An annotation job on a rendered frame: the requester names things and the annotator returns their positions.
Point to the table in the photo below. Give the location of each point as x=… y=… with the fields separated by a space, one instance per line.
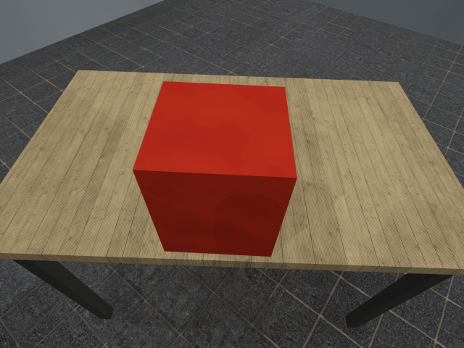
x=373 y=193

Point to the carton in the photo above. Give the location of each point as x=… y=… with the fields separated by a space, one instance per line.
x=216 y=167

